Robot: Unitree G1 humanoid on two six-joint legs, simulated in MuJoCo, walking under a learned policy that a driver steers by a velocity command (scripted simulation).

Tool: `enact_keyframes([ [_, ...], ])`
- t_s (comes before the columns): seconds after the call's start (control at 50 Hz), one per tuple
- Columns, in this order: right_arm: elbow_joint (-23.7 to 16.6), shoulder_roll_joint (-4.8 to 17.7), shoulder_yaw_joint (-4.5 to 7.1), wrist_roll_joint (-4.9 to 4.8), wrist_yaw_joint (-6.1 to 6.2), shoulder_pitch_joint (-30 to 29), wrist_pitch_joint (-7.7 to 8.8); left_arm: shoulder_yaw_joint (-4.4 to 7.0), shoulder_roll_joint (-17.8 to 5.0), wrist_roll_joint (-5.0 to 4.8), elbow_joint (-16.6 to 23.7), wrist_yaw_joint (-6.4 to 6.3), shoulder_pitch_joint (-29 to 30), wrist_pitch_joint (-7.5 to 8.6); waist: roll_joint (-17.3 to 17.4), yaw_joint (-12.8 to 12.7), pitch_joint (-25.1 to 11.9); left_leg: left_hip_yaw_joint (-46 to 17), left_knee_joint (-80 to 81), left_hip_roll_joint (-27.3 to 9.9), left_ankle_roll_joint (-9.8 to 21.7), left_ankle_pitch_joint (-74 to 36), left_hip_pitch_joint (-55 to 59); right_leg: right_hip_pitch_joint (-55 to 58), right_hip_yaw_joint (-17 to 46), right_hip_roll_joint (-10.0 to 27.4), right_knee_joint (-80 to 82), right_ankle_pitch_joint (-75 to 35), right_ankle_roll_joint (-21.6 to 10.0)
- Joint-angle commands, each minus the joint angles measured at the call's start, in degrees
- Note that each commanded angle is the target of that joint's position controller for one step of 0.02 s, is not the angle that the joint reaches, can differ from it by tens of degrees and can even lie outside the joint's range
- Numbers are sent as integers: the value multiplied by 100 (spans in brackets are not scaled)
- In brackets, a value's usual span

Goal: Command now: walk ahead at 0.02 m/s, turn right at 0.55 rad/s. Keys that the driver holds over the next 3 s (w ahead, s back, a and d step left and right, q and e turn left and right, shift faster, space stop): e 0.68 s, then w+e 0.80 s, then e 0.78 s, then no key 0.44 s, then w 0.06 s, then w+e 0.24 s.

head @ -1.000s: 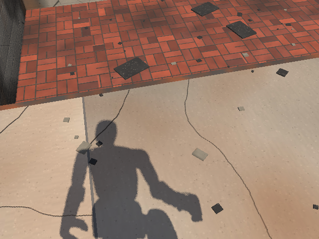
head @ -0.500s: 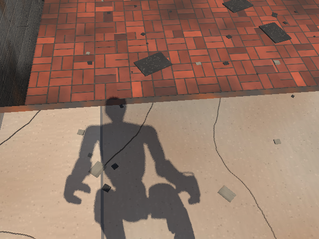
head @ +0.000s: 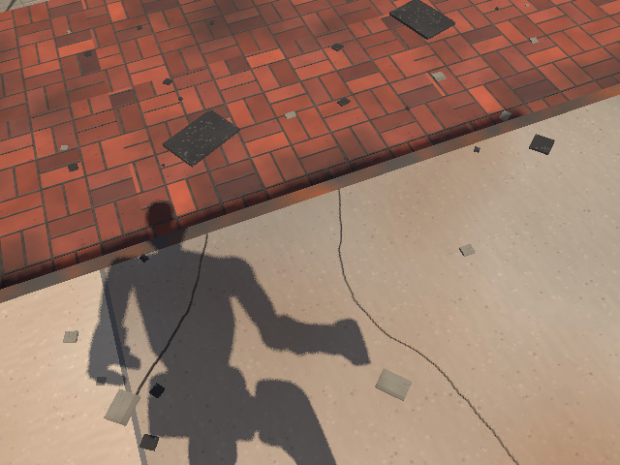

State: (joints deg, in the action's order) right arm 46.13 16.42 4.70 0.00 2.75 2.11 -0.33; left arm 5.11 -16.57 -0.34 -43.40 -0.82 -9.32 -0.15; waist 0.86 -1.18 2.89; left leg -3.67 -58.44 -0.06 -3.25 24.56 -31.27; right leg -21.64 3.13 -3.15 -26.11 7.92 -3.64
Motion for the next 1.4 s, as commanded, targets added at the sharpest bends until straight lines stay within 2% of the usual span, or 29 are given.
enact_keyframes([
  [0.02, -215, 324, 64, -8, 49, 272, 41, 251, -975, -17, 446, -112, 63, 16, -774, 114, -1140, -36, 712, 77, -129, -349, 150, 995, 1458, 1275, 635, -1383, -999],
  [0.14, -255, 469, 88, -56, -63, 290, 156, 233, -962, 5, 638, -132, 207, -108, -1111, 26, -1027, -98, 1853, 213, -60, -465, 702, 795, 2112, 1176, 587, -322, -836],
  [0.2, -125, 521, 130, -63, -168, 821, 270, 189, -899, -67, 771, -167, 381, -188, -1102, 336, -1013, 40, 3413, 213, 151, -1243, 1613, 618, 2213, 912, 175, -462, -543],
  [0.22, -76, 805, 212, 5, -165, 1044, 272, 137, -722, -63, 813, -187, 263, -211, -742, 327, -1067, -391, 3788, -410, 365, -1524, 2264, 113, 1970, 622, -303, 203, -257],
  [0.24, -153, 1282, 298, 128, -107, 930, 211, 46, -342, -42, 878, -174, 40, -201, 823, 27, -988, -1743, 4068, -1733, 966, -2311, 2775, -949, 915, -218, -1682, 1887, 94],
  [0.26, -242, 1271, 278, 349, -144, 855, 209, 163, -747, -6, 1063, -129, 87, -108, 1705, 19, -843, -2866, 4271, -2499, 1874, -3005, 2304, -1572, 533, -382, -2914, 2966, 325],
  [0.28, -431, 959, 197, 314, -119, 516, 231, 292, -1138, -11, 912, -94, -53, -82, 1115, -52, -763, -2391, 4195, -2356, 1922, -3076, 2202, -1531, 714, -96, -3772, 2588, 422],
  [0.3, -492, 724, 150, 215, -92, 262, 224, 341, -1174, -50, 752, -85, -197, -118, 770, -139, -666, -1662, 4045, -1919, 1594, -2972, 2166, -1541, 607, -42, -4095, 2174, 506],
  [0.34, -552, 592, 91, 54, -38, 194, 186, 283, -875, -41, 644, -107, -282, -234, 635, -63, -512, -941, 3954, -1511, 1346, -2943, 2275, -1749, 448, 34, -4577, 1648, 717],
  [0.46, -518, 881, 179, 82, 86, 847, 41, 93, -466, -92, 1166, -2, 399, -249, 906, 402, -657, -241, 3991, -1616, 1564, -3241, 2997, -1616, -97, 426, -3159, 1360, 971],
  [0.58, -623, 1151, 297, -58, -74, 680, 39, 124, -555, -91, 1318, 161, 248, -313, 1070, 346, -673, 200, 3802, -1840, 1446, -3196, 2550, -289, -647, 442, -1538, 1315, 623],
  [0.62, -615, 1140, 301, -172, -103, 557, 42, 167, -524, -94, 1238, 207, -77, -333, 980, 109, -691, 409, 3360, -1798, 1174, -3028, 2403, 347, -822, 310, -444, 641, 347],
  [0.64, -529, 976, 263, -185, -124, 739, 54, 228, -605, -82, 1131, 178, -354, -330, 743, 29, -767, 655, 2887, -1631, 878, -2674, 2086, 1004, -777, 168, 146, 118, 163],
  [0.66, -481, 698, 192, -44, -162, 994, 65, 365, -1020, -88, 1103, 107, -632, -305, -265, 31, -920, 1160, 1704, -1207, 385, -1564, 1111, 2075, 183, 744, 407, -1435, -132],
  [0.68, -779, 295, 24, 306, -201, 894, 77, 436, -1657, -20, 1308, 17, -642, -263, -2031, 229, -927, 1261, -154, -430, -132, 1621, -682, 2778, 2291, 2306, 109, -3986, -1000],
  [0.7, -955, 636, 119, 135, -163, 388, 127, 395, -1490, 144, 1285, 109, -963, -99, -1543, -350, -1522, 261, -1010, -172, -111, 1599, -977, 2388, 2816, 2641, 503, -2517, -1843],
  [0.72, -1007, 821, 181, -44, -168, 194, 148, 338, -1319, 94, 1174, 144, -917, 27, -1137, -275, -1145, 73, -1174, -304, 21, 1036, -1249, 2290, 2507, 2235, 789, -628, -1605],
  [0.76, -902, 932, 251, -32, -175, 154, 182, 199, -941, -83, 1129, 97, -563, 92, -827, -100, -579, -8, -687, -503, 209, -7, -1402, 1775, 2235, 1754, 1192, 2051, -1062],
  [0.84, -847, 762, 223, 10, -259, 261, 388, 118, -868, 30, 1207, -27, -443, 187, -889, 70, -419, 71, 312, -284, 168, -1185, -931, 1417, 1942, 1394, 1543, 1828, -955],
  [0.92, -875, 530, 115, -8, -336, -56, 531, 180, -1040, -45, 1070, -55, -694, 250, -922, -83, -343, 73, 1789, -62, 63, -1546, -351, 1233, 1722, 1236, 1402, 1328, -907],
  [1.02, -983, 639, 107, -123, -440, -218, 653, 197, -1113, -115, 977, 10, -898, 214, -925, -159, -261, 20, 2632, 109, 117, -1272, 462, 862, 2223, 1258, 1128, 1674, -926],
  [1.08, -883, 711, 166, -150, -433, 280, 752, 129, -916, -117, 998, 24, -771, 173, -920, 179, -338, 83, 3244, 139, 298, -1434, 1486, 615, 2409, 1032, 684, 1749, -734],
  [1.1, -797, 774, 210, -113, -402, 661, 776, 65, -703, -108, 1018, 15, -741, 170, -855, 379, -473, 15, 3407, -20, 400, -1473, 2212, 282, 2281, 801, 269, 1736, -555],
  [1.12, -691, 1029, 287, -23, -343, 1434, 791, -53, -334, -64, 1105, 9, -631, 191, -368, 705, -889, -775, 3529, -828, 705, -1001, 3352, -440, 1811, 449, -956, 2050, -265],
  [1.14, -549, 1623, 408, 125, -335, 1983, 733, -138, -84, -168, 1403, -13, -787, 258, 1283, 606, -1215, -2999, 4256, -2049, 1470, 878, 4336, -1956, 773, -249, -2762, 2720, 46],
  [1.16, -547, 1392, 371, 72, -378, 1913, 724, -27, -618, -236, 1358, -32, -855, 303, 1313, 566, -816, -3933, 4580, -2414, 1725, 1917, 4097, -2731, 736, 147, -3796, 2592, 152],
  [1.18, -617, 1023, 261, -3, -351, 1702, 702, 55, -878, -204, 1268, -20, -687, 287, 959, 560, -352, -3317, 4547, -2215, 1589, 1692, 3762, -2938, 726, 364, -4202, 2095, 174],
  [1.24, -678, 589, 89, 49, -270, 1253, 631, 63, -702, -119, 1198, 71, -501, 246, 626, 344, -5, -1613, 4699, -1598, 1241, -250, 2985, -2634, 555, 725, -4201, 1049, 268],
  [1.4, -358, 830, 107, 47, -210, 1387, 621, -110, -264, -87, 1369, 221, 221, 244, 401, 455, 74, 415, 4926, -1334, 1204, -2569, 2810, -2331, 37, 840, -2652, -570, 515],
])
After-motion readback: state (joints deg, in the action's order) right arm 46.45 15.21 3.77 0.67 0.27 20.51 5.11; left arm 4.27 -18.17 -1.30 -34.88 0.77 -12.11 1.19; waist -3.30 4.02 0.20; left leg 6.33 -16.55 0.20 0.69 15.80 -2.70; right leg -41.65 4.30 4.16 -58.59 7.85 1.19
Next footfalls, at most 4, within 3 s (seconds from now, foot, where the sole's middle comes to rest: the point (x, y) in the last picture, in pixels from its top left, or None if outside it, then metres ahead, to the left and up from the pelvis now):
0.22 left None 0.09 0.15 -0.78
0.66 right None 0.00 -0.11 -0.78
1.12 left None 0.25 0.01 -0.78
1.60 right None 0.25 -0.41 -0.78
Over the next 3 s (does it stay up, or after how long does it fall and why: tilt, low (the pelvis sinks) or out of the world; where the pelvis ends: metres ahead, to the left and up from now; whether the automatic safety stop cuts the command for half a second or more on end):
stays up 0.30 -0.38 0.00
